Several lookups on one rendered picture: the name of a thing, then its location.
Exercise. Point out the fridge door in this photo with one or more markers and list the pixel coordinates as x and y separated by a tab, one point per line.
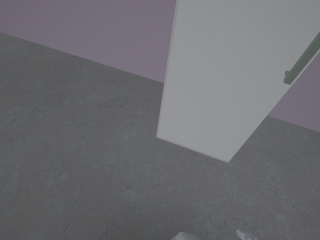
227	68

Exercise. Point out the handle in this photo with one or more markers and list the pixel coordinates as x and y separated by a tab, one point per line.
302	61

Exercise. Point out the robot right hand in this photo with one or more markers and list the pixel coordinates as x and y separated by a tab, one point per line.
243	235

